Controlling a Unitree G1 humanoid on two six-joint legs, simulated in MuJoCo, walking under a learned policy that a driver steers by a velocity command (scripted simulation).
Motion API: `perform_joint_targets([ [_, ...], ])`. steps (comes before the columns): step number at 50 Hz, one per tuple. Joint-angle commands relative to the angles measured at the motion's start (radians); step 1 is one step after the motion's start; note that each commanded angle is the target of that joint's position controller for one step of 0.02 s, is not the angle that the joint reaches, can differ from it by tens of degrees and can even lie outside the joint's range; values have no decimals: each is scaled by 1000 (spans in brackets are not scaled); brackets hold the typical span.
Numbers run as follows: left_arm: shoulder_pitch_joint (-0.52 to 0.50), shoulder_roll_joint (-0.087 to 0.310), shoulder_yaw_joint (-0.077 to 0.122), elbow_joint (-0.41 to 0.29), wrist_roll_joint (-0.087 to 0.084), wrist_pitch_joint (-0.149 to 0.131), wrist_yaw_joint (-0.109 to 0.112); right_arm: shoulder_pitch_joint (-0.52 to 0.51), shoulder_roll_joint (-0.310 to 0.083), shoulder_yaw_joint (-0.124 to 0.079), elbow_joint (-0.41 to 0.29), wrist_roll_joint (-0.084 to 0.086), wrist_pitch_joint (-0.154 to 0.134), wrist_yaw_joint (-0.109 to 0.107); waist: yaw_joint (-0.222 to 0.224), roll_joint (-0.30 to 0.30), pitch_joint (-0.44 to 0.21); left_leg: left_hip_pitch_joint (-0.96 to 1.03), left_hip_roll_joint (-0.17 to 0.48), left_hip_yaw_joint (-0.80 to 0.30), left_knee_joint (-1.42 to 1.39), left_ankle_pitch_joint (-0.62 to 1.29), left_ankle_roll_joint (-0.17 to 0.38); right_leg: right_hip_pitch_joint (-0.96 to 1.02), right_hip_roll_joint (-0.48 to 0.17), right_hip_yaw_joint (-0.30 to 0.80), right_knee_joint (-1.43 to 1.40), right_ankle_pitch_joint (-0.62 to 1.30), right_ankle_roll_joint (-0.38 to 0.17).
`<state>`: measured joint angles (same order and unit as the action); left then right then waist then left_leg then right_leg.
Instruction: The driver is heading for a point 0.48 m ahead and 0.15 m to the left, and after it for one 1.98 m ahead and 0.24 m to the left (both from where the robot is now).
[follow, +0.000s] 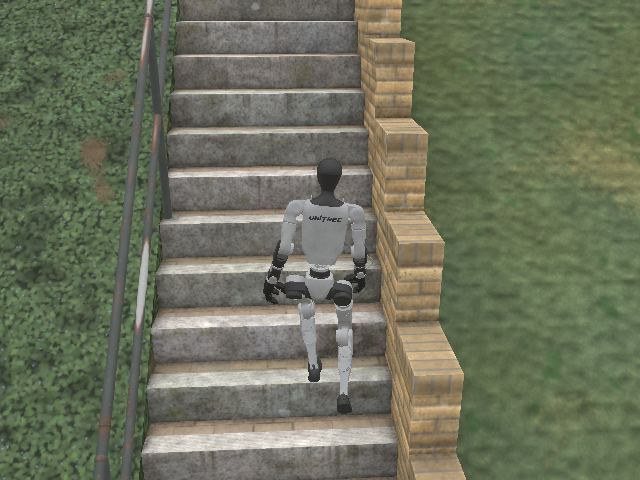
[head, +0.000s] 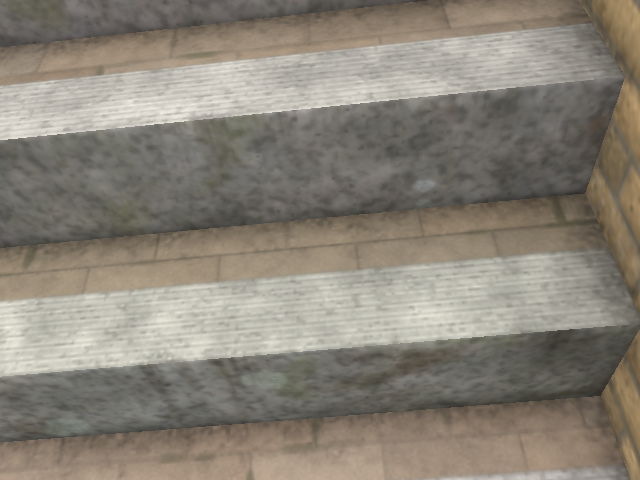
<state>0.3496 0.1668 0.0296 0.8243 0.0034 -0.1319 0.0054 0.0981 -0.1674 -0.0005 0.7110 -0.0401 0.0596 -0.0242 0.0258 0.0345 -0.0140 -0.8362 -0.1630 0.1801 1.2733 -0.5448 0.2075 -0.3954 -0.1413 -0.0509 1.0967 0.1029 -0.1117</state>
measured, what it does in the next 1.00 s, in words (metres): climbs, turning left: right foot 0.21 m higher, then left foot 0.21 m higher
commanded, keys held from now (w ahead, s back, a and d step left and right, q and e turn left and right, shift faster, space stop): w+q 0.78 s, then w+e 0.22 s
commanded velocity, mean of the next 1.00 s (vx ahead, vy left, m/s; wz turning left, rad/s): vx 0.50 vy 0.00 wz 0.49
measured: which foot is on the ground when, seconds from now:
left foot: down 0.00-0.42, up 0.44-0.96, down 0.98-1.00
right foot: up 0.00-0.40, down 0.42-1.00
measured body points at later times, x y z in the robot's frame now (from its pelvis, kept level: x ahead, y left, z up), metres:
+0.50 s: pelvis +0.21 -0.05 +0.21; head +0.24 -0.04 +0.66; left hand +0.39 +0.18 +0.14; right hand +0.30 -0.29 +0.07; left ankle +0.10 +0.03 -0.42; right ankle +0.32 -0.13 -0.40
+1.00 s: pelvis +0.43 +0.10 +0.37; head +0.52 +0.11 +0.81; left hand +0.24 +0.27 +0.25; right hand +0.76 +0.09 +0.29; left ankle +0.54 +0.28 -0.19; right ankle +0.34 -0.14 -0.36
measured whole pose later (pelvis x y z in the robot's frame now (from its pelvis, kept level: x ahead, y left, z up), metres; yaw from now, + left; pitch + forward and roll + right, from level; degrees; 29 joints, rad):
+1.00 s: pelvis +0.43 +0.10 +0.37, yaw +29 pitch +5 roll +5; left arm 0.46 0.15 0.05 1.02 -0.04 -0.16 0.01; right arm -0.12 -0.12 -0.01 0.54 -0.02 0.03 0.02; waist 0.06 0.00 0.11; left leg -1.12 0.03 0.17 1.40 -0.36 0.12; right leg 0.13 -0.24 -0.21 0.17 -0.10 0.02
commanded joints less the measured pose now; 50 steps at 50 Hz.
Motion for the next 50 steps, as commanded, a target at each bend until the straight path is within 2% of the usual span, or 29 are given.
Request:
perform_joint_targets([
  [1,-340,-54,-13,-335,105,1,-7,38,-190,-100,-25,-23,-38,-15,-69,-24,-218,455,308,-1099,-893,-439,56,-653,173,224,1174,-60,5],
  [2,-280,-128,-45,-334,107,16,9,104,-133,-84,72,-10,-71,-12,-6,-84,-18,331,270,-939,-844,-311,-3,-762,146,196,1194,-75,-3],
  [3,-220,-144,-61,-334,107,20,20,103,-68,-66,119,-1,-107,1,48,-140,66,234,222,-806,-817,-170,-24,-767,133,189,1167,-61,-9],
  [5,-151,-103,-54,-290,82,44,49,99,-25,-55,156,13,-136,29,87,-120,102,190,174,-607,-785,-9,-54,-779,102,144,1079,-52,14],
  [7,-253,-93,-69,-313,68,66,61,143,-53,-54,165,26,-163,47,46,-84,148,169,150,-520,-821,156,-67,-800,89,53,973,-71,31],
  [10,-343,-159,-89,-341,50,77,90,299,-89,-62,211,13,-182,41,-37,64,68,444,217,-657,-874,188,-3,-1092,85,38,1345,-213,21],
  [14,-587,-137,-107,-454,60,72,73,365,-100,-77,206,34,-176,8,-100,-13,116,431,189,-662,-1042,137,-26,-1034,55,11,984,-275,47],
  [16,-705,-160,-121,-521,36,96,62,438,-147,-105,214,49,-157,-33,-157,61,26,523,273,-663,-1247,464,37,-858,73,-81,721,-380,44],
  [17,-657,-193,-127,-511,20,98,62,423,-133,-116,223,16,-134,-44,-114,129,-30,544,285,-573,-1243,690,54,-691,58,-75,624,-473,15],
  [18,-616,-192,-130,-486,4,100,61,414,-134,-120,214,32,-119,-56,-80,107,-103,543,276,-463,-1234,897,37,-467,92,-93,407,-624,-14],
  [19,-396,-133,-88,-385,-4,95,62,326,-144,-121,151,30,-128,-48,4,88,-262,572,277,-372,-1061,1586,21,-182,163,-109,375,-728,-37],
  [20,-213,-11,-35,-346,-34,86,63,284,-226,-151,109,57,-156,-26,87,99,-407,679,286,-395,-853,2027,13,-22,210,-92,226,-736,-31],
  [21,-58,96,10,-315,-25,76,66,163,-271,-169,75,70,-196,7,202,59,-510,663,281,-395,-589,2132,14,164,187,7,60,-739,-24],
  [22,41,196,44,-291,16,69,77,68,-220,-158,-6,75,-218,56,234,-183,-568,415,165,-384,-247,1779,-40,329,-17,486,-218,-1039,-103],
  [23,-26,239,62,-263,-1,101,93,-3,-101,-140,-59,5,-217,96,175,-458,-466,119,3,-322,189,626,-83,281,-169,1001,-680,-1185,-193],
  [24,-143,164,61,-257,-16,113,90,27,-12,-124,-85,-57,-206,100,84,-296,-380,-30,29,-430,624,520,-81,170,-202,1103,-755,-1303,-178],
  [25,-247,90,40,-210,-29,117,84,97,63,-92,-93,-62,-183,93,-24,-190,-180,-130,48,-362,799,599,-75,29,-204,936,-680,-1248,-147],
  [27,-226,-54,7,-64,-1,88,68,113,102,-52,-112,-54,-131,51,-103,37,49,-260,59,-359,905,586,-58,-150,-174,519,-542,-878,-67],
  [29,-193,-88,-8,16,18,56,43,151,83,-36,-112,-18,-87,28,-126,-4,102,-330,76,-366,975,489,-72,-127,-157,273,-603,-553,-14],
  [33,-198,63,14,22,21,-15,34,35,-20,-56,-167,1,-42,20,-154,-5,118,-248,140,-350,608,515,-100,-117,-135,-14,-773,-247,0],
  [37,22,162,53,58,45,-49,34,-76,16,-68,-174,-16,-34,13,-69,-55,77,-562,136,-319,861,281,-84,311,-199,1,-867,-346,-47],
  [40,165,157,59,110,51,-59,15,-271,72,-41,-233,-17,-47,-7,7,-69,107,-909,141,-347,1015,57,-55,598,-250,4,-906,-319,-19],
  [43,195,119,47,155,41,-49,25,-441,54,-21,-321,-6,-60,14,26,-133,139,-821,204,-200,696,-23,-63,563,-184,-101,-1033,-158,-10],
  [45,159,135,46,167,-5,-14,41,-446,68,10,-357,-8,-34,63,18,-158,77,-484,282,16,369,85,-57,434,-123,-156,-1203,43,-70],
  [46,92,135,46,132,-42,-6,39,-423,95,27,-346,26,-36,73,27,-150,32,-107,263,68,71,132,-28,299,-86,-178,-1241,330,-81],
  [47,92,155,43,111,-46,-14,37,-262,77,6,-252,57,-28,67,-8,-141,-115,231,156,126,36,185,-39,269,-113,-160,-1079,921,-113],
  [48,105,278,66,103,-37,-45,30,23,49,-24,-195,36,-26,49,-107,-282,-310,451,87,82,42,183,-33,380,-184,-118,-835,1499,-96],
  [49,82,338,89,93,-69,-72,1,210,-28,-55,-175,32,-35,36,-205,-342,-444,629,60,7,-201,229,-20,446,-158,-97,-599,1533,-44],
  [50,72,294,81,49,-89,-93,-34,267,-106,-76,-133,4,-48,10,-231,-300,-527,875,184,-325,-263,172,48,143,-62,-14,-307,1193,14],
])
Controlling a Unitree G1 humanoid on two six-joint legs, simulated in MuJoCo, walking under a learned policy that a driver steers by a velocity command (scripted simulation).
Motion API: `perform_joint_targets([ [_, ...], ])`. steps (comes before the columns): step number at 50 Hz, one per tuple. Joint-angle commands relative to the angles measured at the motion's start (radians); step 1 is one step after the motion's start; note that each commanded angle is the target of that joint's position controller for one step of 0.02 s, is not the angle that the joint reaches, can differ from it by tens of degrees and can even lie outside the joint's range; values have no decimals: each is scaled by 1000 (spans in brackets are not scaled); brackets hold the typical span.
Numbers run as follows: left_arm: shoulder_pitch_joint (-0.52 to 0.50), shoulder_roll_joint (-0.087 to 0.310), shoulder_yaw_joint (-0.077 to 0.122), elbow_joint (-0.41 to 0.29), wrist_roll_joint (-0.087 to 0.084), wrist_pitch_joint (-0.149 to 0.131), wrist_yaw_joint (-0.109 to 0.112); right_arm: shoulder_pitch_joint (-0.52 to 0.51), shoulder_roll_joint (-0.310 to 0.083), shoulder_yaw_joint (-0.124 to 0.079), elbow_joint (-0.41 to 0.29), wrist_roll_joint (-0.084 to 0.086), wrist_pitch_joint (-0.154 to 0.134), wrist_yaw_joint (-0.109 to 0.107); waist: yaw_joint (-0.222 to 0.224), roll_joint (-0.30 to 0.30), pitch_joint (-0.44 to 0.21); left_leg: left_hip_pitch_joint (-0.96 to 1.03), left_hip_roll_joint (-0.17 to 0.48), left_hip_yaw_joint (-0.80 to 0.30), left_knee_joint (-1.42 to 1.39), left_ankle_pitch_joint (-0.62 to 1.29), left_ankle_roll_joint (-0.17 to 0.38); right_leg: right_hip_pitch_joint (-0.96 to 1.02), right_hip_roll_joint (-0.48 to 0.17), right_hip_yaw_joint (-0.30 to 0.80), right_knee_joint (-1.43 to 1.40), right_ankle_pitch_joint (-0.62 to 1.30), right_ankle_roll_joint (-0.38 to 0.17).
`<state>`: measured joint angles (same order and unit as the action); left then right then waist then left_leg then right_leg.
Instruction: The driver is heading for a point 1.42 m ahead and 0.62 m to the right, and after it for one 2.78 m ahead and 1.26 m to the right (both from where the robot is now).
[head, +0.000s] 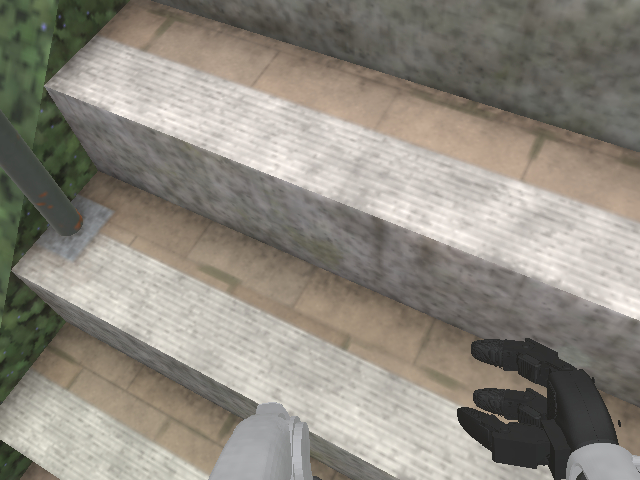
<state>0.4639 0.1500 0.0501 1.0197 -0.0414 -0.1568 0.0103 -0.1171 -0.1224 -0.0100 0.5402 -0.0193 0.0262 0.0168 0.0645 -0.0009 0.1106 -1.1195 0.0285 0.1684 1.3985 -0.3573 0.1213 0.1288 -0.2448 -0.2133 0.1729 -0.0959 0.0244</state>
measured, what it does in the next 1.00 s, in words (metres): climbs, turning right: right foot 0.21 m higher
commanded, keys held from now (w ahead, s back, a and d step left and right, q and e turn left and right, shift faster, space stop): w+e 1.00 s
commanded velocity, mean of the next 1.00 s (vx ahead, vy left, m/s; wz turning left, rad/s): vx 0.50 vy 0.00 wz -0.48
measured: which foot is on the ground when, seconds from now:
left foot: down 0.00-0.56, up 0.58-1.00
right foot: down 0.00-0.00, up 0.02-0.54, down 0.56-1.00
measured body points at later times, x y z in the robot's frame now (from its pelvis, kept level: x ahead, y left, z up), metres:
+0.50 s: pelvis +0.22 -0.02 +0.21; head +0.26 +0.00 +0.66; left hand +0.52 +0.04 +0.16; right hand +0.12 -0.23 +0.08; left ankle +0.18 +0.11 -0.55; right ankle +0.31 -0.13 -0.31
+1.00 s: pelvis +0.39 -0.07 +0.39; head +0.39 -0.11 +0.84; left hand +0.49 +0.13 +0.26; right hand +0.55 -0.30 +0.33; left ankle +0.54 -0.02 +0.00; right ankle +0.32 -0.12 -0.35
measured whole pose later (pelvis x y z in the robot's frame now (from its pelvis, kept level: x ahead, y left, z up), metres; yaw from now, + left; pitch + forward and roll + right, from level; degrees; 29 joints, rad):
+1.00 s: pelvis +0.39 -0.07 +0.39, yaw -33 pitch +3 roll +2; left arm 0.43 0.10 0.05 0.93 0.01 -0.11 0.04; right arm 0.01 -0.01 0.08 0.56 -0.07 -0.04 -0.02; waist 0.10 0.04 -0.03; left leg -1.41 0.06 0.03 2.15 -0.12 0.05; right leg -0.24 0.14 0.21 0.52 -0.31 -0.11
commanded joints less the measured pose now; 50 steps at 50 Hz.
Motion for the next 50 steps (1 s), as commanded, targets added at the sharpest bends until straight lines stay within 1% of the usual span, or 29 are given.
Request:
perform_joint_targets([
  [1,-92,232,52,-207,-58,-71,-70,553,-276,-119,41,-38,-23,-45,-313,23,-724,1280,290,-785,-773,10,167,-616,214,188,1082,408,-58],
  [2,-153,190,56,-233,-10,-49,-74,466,-337,-145,28,-32,-22,-30,-301,31,-817,1165,355,-996,-977,-157,152,-650,338,339,1661,45,-37],
  [3,-211,64,44,-319,25,-27,-46,343,-318,-138,54,-33,-44,-7,-208,24,-707,1083,362,-906,-977,-200,123,-802,284,427,1893,88,-38],
  [5,-312,4,27,-406,61,4,-25,267,-193,-106,181,3,-76,-6,-109,34,-381,857,313,-717,-896,-234,106,-984,207,345,1968,150,-110],
  [6,-238,-27,9,-401,78,15,-19,261,-99,-77,237,2,-92,-7,-38,32,-258,739,279,-604,-901,-217,91,-1015,206,348,1966,103,-130],
  [9,-254,-89,-32,-418,53,68,-2,357,-10,-35,343,-18,-135,-18,5,2,-97,668,308,-398,-1032,65,61,-1174,238,365,2031,-17,-147],
  [12,-350,-103,-40,-434,35,104,26,445,-45,-28,411,-25,-189,-16,5,44,-66,757,358,-248,-1171,111,56,-1385,277,335,2237,-93,-165],
  [15,-481,-110,-54,-480,34,125,41,475,-104,-32,454,-8,-208,3,12,-18,-23,822,315,-113,-1227,41,10,-1579,298,296,2347,-199,-197],
  [17,-570,-107,-68,-523,33,135,31,443,-124,-30,447,-24,-197,5,32,-22,-20,742,235,18,-1284,81,-37,-1486,293,221,2126,-104,-192],
  [19,-657,-84,-68,-542,36,153,23,492,-144,-30,451,-6,-193,-25,-10,8,-54,770,213,69,-1350,154,-19,-1401,285,137,1887,-19,-176],
  [20,-693,-75,-76,-563,22,162,22,562,-206,-43,458,5,-187,-47,-47,92,-75,864,255,79,-1492,248,27,-1376,243,49,1768,-138,-181],
  [21,-646,-88,-78,-538,26,172,20,605,-204,-44,471,0,-178,-64,-56,139,-122,1010,261,97,-1496,352,63,-1363,212,23,1785,-198,-190],
  [23,-520,-91,-85,-463,16,170,7,512,-172,-31,429,47,-164,-81,-1,62,-187,1012,202,264,-1374,1020,65,-1033,239,-49,1415,-333,-215],
  [24,-400,-86,-90,-433,14,171,24,507,-234,-36,397,75,-169,-88,39,163,-272,1044,281,228,-1257,1770,133,-863,287,-72,1395,-429,-213],
  [26,-158,22,-54,-382,36,152,36,476,-357,-76,351,110,-165,-47,86,220,-499,1206,348,160,-829,2199,161,-612,398,-5,1132,-598,-218],
  [27,-219,84,-30,-375,47,150,33,505,-342,-82,290,90,-167,-24,19,226,-556,1122,302,87,-598,1988,122,-481,421,136,925,-591,-222],
  [28,-199,187,9,-360,45,174,35,520,-326,-84,226,42,-183,8,-7,113,-611,848,236,17,-355,1334,59,-295,337,471,723,-680,-261],
  [29,-214,300,73,-364,72,205,49,333,-243,-80,138,-9,-189,56,17,-108,-618,523,18,-108,109,424,-20,-341,203,1096,310,-1103,-306],
  [30,-370,276,73,-399,93,210,51,209,-114,-62,57,-63,-180,57,-10,-68,-548,315,-32,-329,566,374,-51,-434,134,1238,162,-1097,-261],
  [32,-345,148,36,-282,95,161,54,207,51,0,-3,-85,-135,20,-107,25,-199,137,-17,-281,685,444,-44,-720,149,925,301,-823,-178],
  [33,-312,85,14,-214,88,136,48,262,88,24,-2,-87,-124,9,-158,59,-99,102,-12,-259,675,434,-38,-813,194,810,342,-727,-185],
  [34,-303,40,2,-171,85,120,32,296,99,38,10,-75,-120,-2,-170,35,-75,58,-23,-241,748,420,-24,-815,223,742,356,-662,-191],
  [35,-279,32,1,-162,84,103,19,305,77,40,4,-70,-129,-7,-161,26,-71,14,-14,-238,718,413,-22,-774,245,691,336,-563,-204],
  [37,-236,59,10,-138,52,66,-5,279,58,45,13,-66,-119,-30,-153,21,-92,-20,10,-231,655,470,-33,-726,247,611,341,-437,-206],
  [39,-209,100,21,-150,41,52,-3,224,18,43,12,-57,-107,-37,-125,23,-93,-39,28,-186,537,471,-48,-710,238,603,312,-445,-213],
  [40,-154,87,15,-135,54,54,3,189,47,51,14,-36,-104,-37,-88,-48,-130,-91,-3,-143,736,448,-42,-655,211,651,292,-409,-259],
  [45,-7,99,30,-117,56,41,10,-9,92,76,-75,-53,-120,-47,18,-57,-63,-543,34,-180,994,236,-60,-294,131,838,163,-424,-277],
  [48,29,99,37,-122,38,38,33,-135,99,88,-136,-48,-105,-33,44,-9,-38,-446,46,-142,708,228,-79,-353,170,784,74,-397,-262],
  [50,61,104,44,-101,50,38,44,-215,105,87,-186,-44,-77,-28,73,-64,-58,-398,37,-104,613,191,-81,-312,151,785,-12,-279,-308],
])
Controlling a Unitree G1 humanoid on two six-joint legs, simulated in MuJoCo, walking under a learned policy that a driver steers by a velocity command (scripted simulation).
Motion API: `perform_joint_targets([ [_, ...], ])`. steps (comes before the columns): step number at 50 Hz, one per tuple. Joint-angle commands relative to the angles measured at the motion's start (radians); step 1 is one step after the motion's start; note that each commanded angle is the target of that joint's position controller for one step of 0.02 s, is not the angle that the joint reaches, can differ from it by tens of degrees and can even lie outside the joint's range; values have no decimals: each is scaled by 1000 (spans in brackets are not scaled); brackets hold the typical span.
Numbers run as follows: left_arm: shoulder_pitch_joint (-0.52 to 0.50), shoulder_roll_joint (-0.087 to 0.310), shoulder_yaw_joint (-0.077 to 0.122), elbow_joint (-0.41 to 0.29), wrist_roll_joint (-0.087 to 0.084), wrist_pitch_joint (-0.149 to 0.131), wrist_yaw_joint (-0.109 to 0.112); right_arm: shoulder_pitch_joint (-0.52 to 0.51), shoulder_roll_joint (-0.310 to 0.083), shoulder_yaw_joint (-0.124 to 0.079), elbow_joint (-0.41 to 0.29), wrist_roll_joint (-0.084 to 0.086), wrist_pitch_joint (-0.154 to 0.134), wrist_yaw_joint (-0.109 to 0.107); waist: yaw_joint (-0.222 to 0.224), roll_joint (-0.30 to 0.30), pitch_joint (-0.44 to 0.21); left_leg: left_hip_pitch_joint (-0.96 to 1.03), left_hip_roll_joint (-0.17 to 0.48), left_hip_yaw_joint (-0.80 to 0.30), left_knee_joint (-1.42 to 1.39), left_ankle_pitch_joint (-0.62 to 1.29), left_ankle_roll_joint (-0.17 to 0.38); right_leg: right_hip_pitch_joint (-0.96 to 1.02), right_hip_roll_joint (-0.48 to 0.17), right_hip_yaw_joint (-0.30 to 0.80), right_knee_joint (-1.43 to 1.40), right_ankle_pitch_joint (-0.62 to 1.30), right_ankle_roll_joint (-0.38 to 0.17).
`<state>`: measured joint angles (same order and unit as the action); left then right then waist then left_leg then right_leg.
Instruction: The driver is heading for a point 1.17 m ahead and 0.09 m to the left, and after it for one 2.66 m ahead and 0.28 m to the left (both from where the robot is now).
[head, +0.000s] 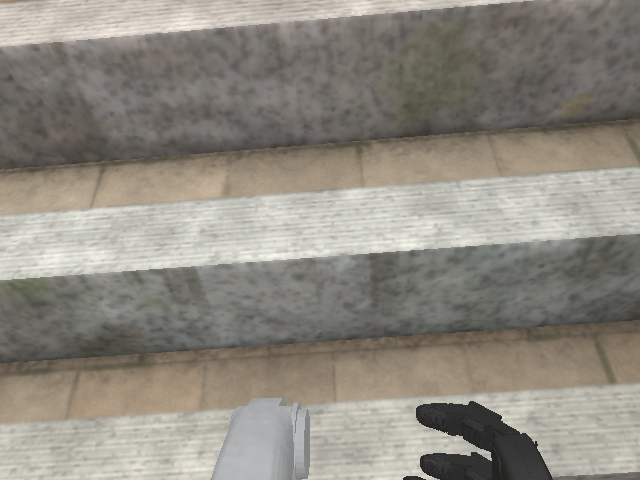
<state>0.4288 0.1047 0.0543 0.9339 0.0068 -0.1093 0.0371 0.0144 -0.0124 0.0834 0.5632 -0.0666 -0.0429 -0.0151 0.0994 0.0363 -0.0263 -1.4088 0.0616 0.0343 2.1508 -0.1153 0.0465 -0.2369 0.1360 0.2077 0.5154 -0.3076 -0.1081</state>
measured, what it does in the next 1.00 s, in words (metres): climbs: left foot 0.21 m higher, then right foot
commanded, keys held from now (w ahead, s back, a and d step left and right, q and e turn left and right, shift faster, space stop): w+e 0.06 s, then w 0.54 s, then w+q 0.40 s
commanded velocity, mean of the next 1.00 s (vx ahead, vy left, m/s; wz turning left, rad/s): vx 0.50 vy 0.00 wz -0.05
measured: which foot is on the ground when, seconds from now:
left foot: up 0.00-0.12, down 0.14-0.68, up 0.70-1.00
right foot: down 0.00-0.14, up 0.16-0.64, down 0.66-1.00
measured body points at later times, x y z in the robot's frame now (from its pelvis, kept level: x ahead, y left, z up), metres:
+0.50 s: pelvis +0.17 +0.00 +0.19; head +0.16 +0.00 +0.64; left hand +0.39 +0.15 +0.11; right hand +0.14 -0.22 +0.04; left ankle +0.19 +0.15 -0.53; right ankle +0.21 -0.14 -0.30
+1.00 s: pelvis +0.32 -0.09 +0.23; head +0.35 -0.12 +0.67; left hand +0.20 +0.12 +0.10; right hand +0.64 -0.22 +0.21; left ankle +0.40 +0.01 -0.21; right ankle +0.22 -0.18 -0.53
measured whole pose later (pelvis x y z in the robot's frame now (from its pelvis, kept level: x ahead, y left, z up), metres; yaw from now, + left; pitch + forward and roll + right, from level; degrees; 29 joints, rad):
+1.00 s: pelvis +0.32 -0.09 +0.23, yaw +0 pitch +5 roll +3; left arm 0.57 0.12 0.02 1.06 0.01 -0.14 0.04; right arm -0.18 -0.04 0.03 0.51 0.00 0.00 -0.04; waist 0.05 0.01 -0.02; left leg -1.29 -0.04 0.08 2.01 -0.37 0.19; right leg 0.00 -0.07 -0.27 0.12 -0.17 -0.02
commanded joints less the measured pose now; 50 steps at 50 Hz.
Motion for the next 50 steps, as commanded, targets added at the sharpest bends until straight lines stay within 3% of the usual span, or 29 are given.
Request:
perform_joint_targets([
  [1,111,148,47,0,-4,7,41,-319,48,13,-207,22,8,3,31,-219,-3,78,17,58,-237,-173,38,67,-269,281,-474,164,-215],
  [2,117,136,52,4,-9,18,56,-352,43,18,-224,26,10,3,29,-211,9,220,25,58,-416,-301,65,47,-268,207,-514,321,-211],
  [3,-18,130,50,-58,-31,12,49,-231,-3,-4,-167,55,0,6,-70,-174,-38,628,-34,135,-744,-407,91,-108,-225,45,-478,808,-161],
  [5,-48,236,76,-99,-38,-35,14,151,-149,-88,-77,83,-3,-21,-240,-206,-361,1049,-127,92,-826,-488,89,39,-290,46,-123,1845,-155],
  [6,-112,298,97,-116,-51,-73,-22,296,-245,-129,-37,85,1,-29,-328,-136,-458,1197,-114,30,-1011,-457,88,66,-298,41,95,1833,-147],
  [7,17,197,73,-134,-82,-80,-49,281,-319,-161,34,62,-37,-25,-190,128,-599,1535,91,-384,-1157,-766,196,-263,-150,106,423,1527,-68],
  [8,-135,182,71,-146,-9,-89,-80,369,-339,-177,58,49,15,-57,-302,370,-587,1405,214,-811,-1576,-868,240,-378,13,-36,867,532,-41],
  [9,-153,115,59,-208,61,-87,-90,270,-317,-185,71,60,38,-52,-234,304,-514,1263,216,-970,-1717,-1050,225,-519,34,65,1334,374,-12],
  [11,-265,-25,-4,-298,84,-45,-90,136,-189,-153,213,51,35,-46,-93,-12,-143,989,207,-705,-1592,-937,160,-773,-8,9,1565,460,-46],
  [12,-287,-65,-30,-322,73,-14,-82,154,-138,-138,292,38,17,-43,-52,-51,-24,876,182,-561,-1569,-813,121,-823,-8,23,1587,438,-53],
  [15,-163,-76,-54,-282,14,42,-44,181,-66,-108,392,37,-33,-28,4,-19,112,801,151,-281,-1649,-439,88,-898,-20,21,1629,325,-17],
  [18,-216,0,-39,-321,20,63,-32,159,-168,-132,380,46,-86,-8,29,-33,105,782,178,-199,-1744,-368,112,-870,-57,7,1488,354,12],
  [22,-214,58,-17,-298,9,87,-20,208,-269,-162,353,62,-119,-29,4,6,11,909,203,-158,-1828,-400,177,-817,-134,-138,1447,371,28],
  [25,-352,77,-11,-340,27,87,-40,259,-293,-180,343,49,-124,-48,-53,58,-10,1117,212,-162,-1896,-397,163,-810,-249,-213,1196,281,23],
  [29,-343,43,-44,-320,-17,54,-76,191,-338,-196,295,30,-100,-58,-40,165,-29,1087,215,-47,-1998,-279,134,-395,-292,-286,521,95,-13],
  [30,-253,71,-34,-289,-26,50,-76,192,-364,-199,294,26,-89,-57,-20,153,-36,1094,208,-49,-1960,-248,162,-251,-282,-304,333,38,-18],
  [31,-200,94,-18,-266,-7,42,-64,268,-372,-203,321,10,-62,-44,-24,38,-43,1200,160,-30,-1817,-154,184,-208,-171,-433,191,-167,-14],
  [32,-45,118,-2,-189,-7,14,-63,255,-323,-193,323,15,-57,-34,41,-61,-85,1242,115,8,-1536,258,162,-8,-142,-407,-79,179,-21],
  [33,31,148,10,-153,15,-9,-63,258,-273,-185,313,31,-65,-19,52,-66,-90,1208,73,32,-1254,265,134,84,-149,-373,-282,307,13],
  [34,32,158,10,-131,39,-21,-63,276,-157,-157,276,45,-79,0,-24,-117,-54,879,41,13,-956,-87,78,218,-266,-236,-89,582,89],
  [35,221,232,17,-91,30,-3,-44,390,-33,-146,251,85,-92,6,-29,-363,-210,484,-107,-150,-537,-285,24,524,-483,54,84,1358,108],
  [36,274,271,38,-120,69,5,-33,368,-64,-145,227,103,-87,-17,44,-378,-353,355,-173,-195,-112,-225,-16,536,-649,360,-153,1062,-9],
  [38,80,174,12,-108,69,-2,-12,-99,-78,-137,65,44,-96,-11,24,-146,-53,12,-146,-147,155,-80,21,426,-517,117,-133,546,-40],
  [39,114,157,11,-50,54,-16,-9,-147,-62,-120,21,28,-92,3,7,-138,7,-6,-146,-142,208,-119,51,370,-464,5,-114,600,-50],
  [41,108,91,0,-3,43,-46,-5,-104,-82,-118,1,37,-58,16,-49,-92,-8,19,-146,-174,244,-159,90,309,-465,-85,-166,473,-30],
  [44,68,101,-1,32,41,-83,-15,-93,-74,-96,-45,48,-7,-13,-119,-170,39,-46,-138,-140,335,-230,117,213,-493,-180,-324,381,-19],
  [46,54,100,-13,50,26,-74,-15,-188,-74,-76,-112,59,14,-29,-157,-108,107,39,-84,-73,52,-218,128,57,-427,-328,-433,368,30],
  [48,108,137,-13,72,11,-55,6,-294,-56,-59,-166,65,48,-33,-113,-114,117,84,-71,37,-82,-270,138,84,-413,-374,-552,641,4],
  [50,-25,198,-13,11,-35,-37,22,-132,-64,-39,-85,87,71,-24,-192,-86,-8,589,-77,207,-556,-304,157,-30,-327,-558,-528,1272,-30],
])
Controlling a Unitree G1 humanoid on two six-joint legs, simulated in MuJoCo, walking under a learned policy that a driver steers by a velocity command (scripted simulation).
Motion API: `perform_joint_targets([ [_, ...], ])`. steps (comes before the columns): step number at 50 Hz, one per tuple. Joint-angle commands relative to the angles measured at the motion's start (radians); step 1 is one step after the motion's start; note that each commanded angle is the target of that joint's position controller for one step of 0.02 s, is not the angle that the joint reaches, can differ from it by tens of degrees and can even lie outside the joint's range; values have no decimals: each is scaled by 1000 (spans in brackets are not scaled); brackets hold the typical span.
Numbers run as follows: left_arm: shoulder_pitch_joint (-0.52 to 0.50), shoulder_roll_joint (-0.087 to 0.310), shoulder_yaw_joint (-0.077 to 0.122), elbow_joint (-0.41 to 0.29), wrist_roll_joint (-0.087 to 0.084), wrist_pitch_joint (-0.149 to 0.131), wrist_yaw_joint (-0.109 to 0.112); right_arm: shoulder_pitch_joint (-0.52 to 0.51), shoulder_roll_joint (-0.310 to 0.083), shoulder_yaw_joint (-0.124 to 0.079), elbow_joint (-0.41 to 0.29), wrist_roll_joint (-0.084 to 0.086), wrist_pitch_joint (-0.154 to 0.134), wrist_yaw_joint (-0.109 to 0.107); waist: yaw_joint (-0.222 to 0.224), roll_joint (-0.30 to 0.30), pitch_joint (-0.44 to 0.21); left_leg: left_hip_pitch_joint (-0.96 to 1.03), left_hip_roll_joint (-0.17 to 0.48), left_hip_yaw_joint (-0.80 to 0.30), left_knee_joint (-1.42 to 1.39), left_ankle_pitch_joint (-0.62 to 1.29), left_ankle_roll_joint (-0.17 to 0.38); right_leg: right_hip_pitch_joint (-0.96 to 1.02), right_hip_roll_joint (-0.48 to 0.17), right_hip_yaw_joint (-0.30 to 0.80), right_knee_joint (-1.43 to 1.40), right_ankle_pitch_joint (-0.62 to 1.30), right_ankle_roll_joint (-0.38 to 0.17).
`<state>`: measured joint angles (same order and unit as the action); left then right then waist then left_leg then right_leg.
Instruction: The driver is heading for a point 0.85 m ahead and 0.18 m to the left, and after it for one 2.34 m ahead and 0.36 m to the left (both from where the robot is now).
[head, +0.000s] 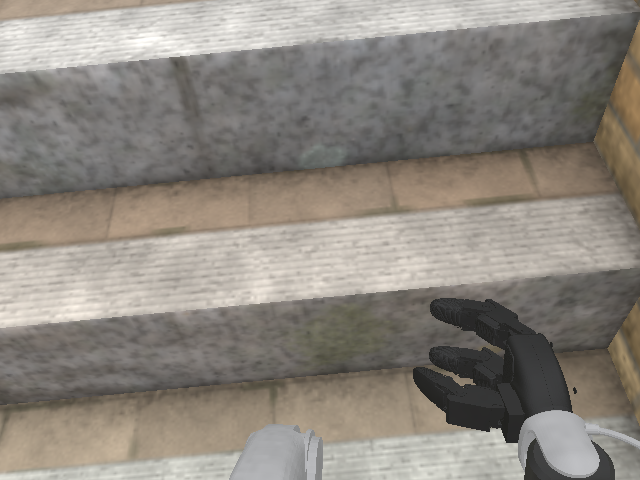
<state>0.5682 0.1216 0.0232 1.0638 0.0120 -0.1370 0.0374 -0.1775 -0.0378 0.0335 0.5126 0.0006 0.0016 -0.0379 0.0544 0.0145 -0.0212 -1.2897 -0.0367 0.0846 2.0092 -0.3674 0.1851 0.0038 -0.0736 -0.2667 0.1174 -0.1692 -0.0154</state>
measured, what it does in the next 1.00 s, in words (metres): climbs, turning left: left foot 0.21 m higher, then right foot 0.21 m higher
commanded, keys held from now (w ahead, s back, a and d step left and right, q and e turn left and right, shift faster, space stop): w+q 0.56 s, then w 0.44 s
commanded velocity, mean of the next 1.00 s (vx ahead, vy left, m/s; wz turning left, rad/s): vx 0.50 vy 0.00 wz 0.42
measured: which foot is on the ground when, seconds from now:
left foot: up 0.00-0.12, down 0.14-0.68, up 0.70-1.00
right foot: down 0.00-0.10, up 0.12-0.64, down 0.66-1.00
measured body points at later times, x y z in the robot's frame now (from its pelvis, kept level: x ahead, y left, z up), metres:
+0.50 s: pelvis +0.13 -0.01 +0.19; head +0.14 +0.01 +0.64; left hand +0.35 +0.18 +0.14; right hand +0.21 -0.24 +0.05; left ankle +0.12 +0.08 -0.54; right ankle +0.22 -0.11 -0.17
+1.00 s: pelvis +0.32 -0.03 +0.38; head +0.33 -0.04 +0.83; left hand +0.21 +0.18 +0.24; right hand +0.59 -0.09 +0.30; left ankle +0.34 +0.13 -0.07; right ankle +0.34 -0.13 -0.34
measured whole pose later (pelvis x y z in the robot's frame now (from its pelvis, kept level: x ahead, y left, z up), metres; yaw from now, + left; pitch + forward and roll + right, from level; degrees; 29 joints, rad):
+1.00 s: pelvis +0.32 -0.03 +0.38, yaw +25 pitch +1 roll -1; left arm 0.43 0.13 0.04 0.98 0.00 -0.12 0.05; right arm 0.07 -0.05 0.00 0.61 -0.03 0.00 0.00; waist 0.00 0.06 -0.02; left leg -1.20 -0.05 -0.12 1.97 -0.10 0.11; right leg -0.28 -0.02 -0.15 0.66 -0.40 -0.05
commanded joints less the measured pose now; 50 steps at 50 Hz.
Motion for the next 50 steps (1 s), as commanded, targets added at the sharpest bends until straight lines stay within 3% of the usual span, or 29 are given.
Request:
perform_joint_targets([
  [1,-160,240,24,-153,-76,-17,45,154,-54,11,25,24,31,-2,-144,-75,-134,658,-59,233,-467,-127,-8,-209,-181,-43,-5,1740,-161],
  [2,-175,353,54,-175,-86,-33,46,388,-75,-3,67,6,46,-18,-240,-202,-295,788,-76,202,-464,-172,2,-77,-256,-5,223,2147,-180],
  [3,-149,342,59,-212,-102,-38,29,364,-146,-15,91,3,38,-21,-171,-171,-412,901,-112,121,-614,-170,26,-67,-231,40,413,2098,-181],
  [5,-164,382,71,-284,-70,-57,-41,406,-208,-54,89,-21,60,-36,-156,-161,-530,1169,-121,-82,-873,-200,10,-237,-200,127,720,1515,-209],
  [6,-263,290,62,-350,-17,-48,-66,376,-281,-105,126,-17,76,-20,-139,4,-458,1171,-115,-216,-1083,-175,31,-397,-71,149,971,571,-183],
  [7,-364,101,19,-395,38,-24,-79,303,-297,-135,143,-39,73,15,-120,-30,-299,1051,-54,-467,-1242,-341,112,-660,63,278,1540,146,-132],
  [8,-395,7,-6,-494,75,2,-68,204,-315,-136,88,-77,63,13,-69,76,-293,952,110,-851,-1500,-572,130,-900,121,468,1952,127,-98],
  [9,-447,-10,-4,-582,79,25,-38,168,-306,-135,110,-69,37,8,-17,100,-193,820,194,-990,-1639,-704,84,-991,151,444,2140,152,-69],
  [10,-442,-19,-20,-618,103,21,-32,226,-228,-113,191,-52,-1,12,31,21,-18,672,159,-931,-1648,-690,32,-1069,124,423,2156,150,-75],
  [12,-350,-9,-32,-558,76,39,-25,261,-160,-98,283,-41,-43,25,82,-55,94,561,102,-682,-1578,-486,-9,-1077,81,385,2039,154,-73],
  [14,-388,-22,-42,-551,57,61,-7,309,-163,-95,319,-32,-73,29,67,-27,111,547,76,-521,-1535,-277,9,-1094,55,334,1988,200,-48],
  [17,-549,-56,-58,-575,34,75,15,452,-218,-107,359,-33,-103,37,-26,16,75,687,114,-560,-1598,-210,64,-1252,56,253,2172,157,-46],
  [21,-689,-79,-76,-637,58,66,18,568,-249,-124,363,-37,-122,31,-114,53,30,1045,167,-685,-1690,-161,92,-1556,33,289,2366,9,-58],
  [25,-811,-70,-83,-696,45,67,9,614,-250,-137,361,-22,-119,6,-141,-1,39,1099,151,-646,-1742,-144,81,-1561,-9,294,2107,-56,-36],
  [28,-939,-113,-102,-769,36,102,9,680,-255,-158,380,-21,-110,-35,-174,134,-22,1107,170,-603,-1877,87,125,-1397,-28,292,1870,-149,-39],
  [29,-867,-118,-112,-751,28,110,3,629,-292,-168,367,-18,-98,-41,-131,151,-94,1072,175,-474,-1977,230,123,-1169,-13,184,1677,-228,-62],
  [30,-818,-123,-116,-722,13,118,7,597,-269,-170,357,-11,-81,-39,-97,179,-102,972,174,-388,-1988,426,112,-922,-12,190,1477,-410,-102],
  [33,-319,85,-5,-527,-38,116,14,511,-341,-180,296,10,-117,29,89,106,-375,1109,193,-245,-1567,1576,84,-328,138,150,1099,-498,-111],
  [34,-207,184,30,-498,6,95,12,454,-307,-178,261,25,-132,58,129,-66,-421,959,132,-232,-1228,1367,26,-209,8,558,849,-664,-162],
  [35,-175,291,61,-468,24,113,30,446,-211,-160,177,-3,-127,94,110,-468,-410,614,-57,-213,-865,533,-33,-90,-197,1194,374,-984,-254],
  [36,-275,256,68,-470,-11,127,45,421,-137,-156,191,-84,-132,104,77,-333,-329,455,-112,-386,-368,325,-53,-203,-234,1475,129,-1199,-203],
  [37,-406,204,56,-438,-26,124,38,475,-53,-131,176,-103,-123,104,-35,-240,-175,375,-106,-402,-87,365,-62,-388,-226,1373,172,-1181,-173],
  [38,-487,139,42,-387,-26,113,29,466,-36,-111,152,-97,-104,90,-97,-127,-13,286,-97,-324,33,424,-59,-506,-210,1130,329,-1008,-182],
  [40,-429,3,11,-260,-8,88,20,430,-15,-78,123,-75,-64,56,-146,-12,100,213,-99,-326,129,420,-55,-609,-154,723,464,-603,-136],
  [41,-382,-24,2,-201,3,76,10,416,-2,-60,113,-56,-53,50,-133,-50,112,142,-104,-321,209,339,-53,-554,-143,641,436,-471,-134],
  [44,-312,22,10,-149,-3,35,-12,393,-36,-51,103,-36,-13,32,-144,-42,164,36,-62,-326,106,249,-72,-481,-136,469,336,-266,-108],
  [47,-317,101,22,-176,-16,1,8,285,-114,-65,48,-29,-4,39,-145,-14,138,157,-10,-237,-167,334,-87,-525,-135,370,206,-148,-148],
  [49,-178,119,33,-140,-16,-9,27,315,-82,-69,84,-25,13,34,-110,-48,70,24,26,-148,43,272,-78,-302,-167,415,176,-193,-214],
  [50,-150,138,42,-148,-10,-19,27,278,-77,-73,73,-43,18,30,-92,-39,53,-52,49,-152,105,227,-79,-192,-181,452,164,-212,-223],
])
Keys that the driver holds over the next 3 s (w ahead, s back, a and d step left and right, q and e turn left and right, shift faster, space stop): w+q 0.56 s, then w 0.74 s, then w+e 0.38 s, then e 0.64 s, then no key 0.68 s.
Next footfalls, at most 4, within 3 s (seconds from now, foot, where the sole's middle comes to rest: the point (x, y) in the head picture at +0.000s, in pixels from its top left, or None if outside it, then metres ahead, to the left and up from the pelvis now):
0.14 left None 0.16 0.09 -0.58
0.66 right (464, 460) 0.37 -0.12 -0.37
1.28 left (149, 242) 0.59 0.31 -0.16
1.82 right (212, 12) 0.81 0.21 0.05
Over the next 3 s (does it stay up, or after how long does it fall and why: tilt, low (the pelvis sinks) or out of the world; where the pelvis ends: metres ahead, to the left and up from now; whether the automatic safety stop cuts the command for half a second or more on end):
stays up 0.91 0.39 0.95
